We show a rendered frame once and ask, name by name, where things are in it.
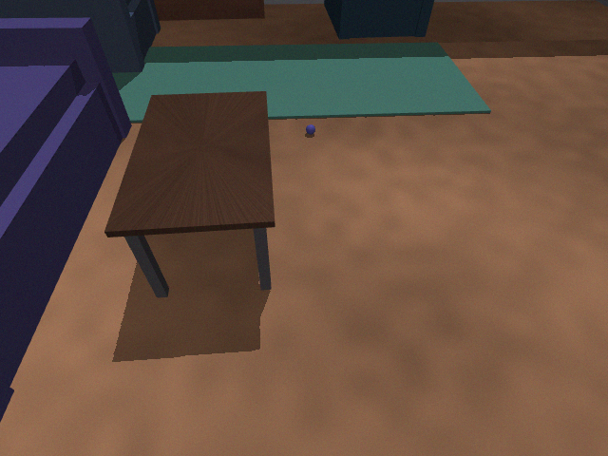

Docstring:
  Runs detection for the sofa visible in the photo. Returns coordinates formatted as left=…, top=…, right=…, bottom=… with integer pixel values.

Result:
left=0, top=18, right=132, bottom=422

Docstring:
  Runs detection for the armchair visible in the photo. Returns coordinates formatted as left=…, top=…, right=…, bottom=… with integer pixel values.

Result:
left=324, top=0, right=434, bottom=39
left=0, top=0, right=161, bottom=73

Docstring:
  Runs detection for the bookshelf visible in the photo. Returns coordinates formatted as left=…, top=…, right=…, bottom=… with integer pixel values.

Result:
left=154, top=0, right=265, bottom=21

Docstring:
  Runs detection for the coffee table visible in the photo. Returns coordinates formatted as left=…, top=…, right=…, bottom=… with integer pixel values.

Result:
left=104, top=91, right=276, bottom=298

